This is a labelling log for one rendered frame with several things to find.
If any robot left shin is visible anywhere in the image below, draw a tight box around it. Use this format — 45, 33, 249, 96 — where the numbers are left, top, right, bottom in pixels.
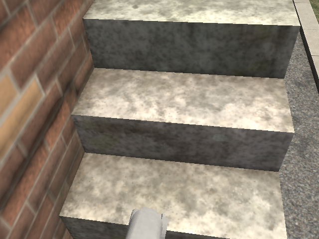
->
126, 209, 139, 236

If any robot left thigh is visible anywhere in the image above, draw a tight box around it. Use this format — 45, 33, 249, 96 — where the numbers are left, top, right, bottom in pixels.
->
125, 206, 168, 239

